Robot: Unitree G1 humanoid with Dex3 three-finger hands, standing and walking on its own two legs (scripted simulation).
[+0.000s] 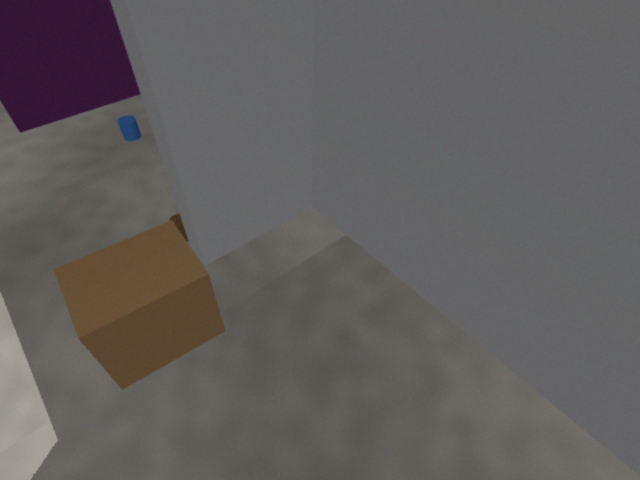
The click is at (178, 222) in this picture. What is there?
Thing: mug
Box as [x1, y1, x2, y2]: [169, 214, 187, 241]
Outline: 175,214 169,220 171,219 187,241 179,214
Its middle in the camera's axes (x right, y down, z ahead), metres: -0.58 -0.04 +1.66
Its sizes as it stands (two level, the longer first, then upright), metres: 0.109 0.075 0.099
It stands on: the floor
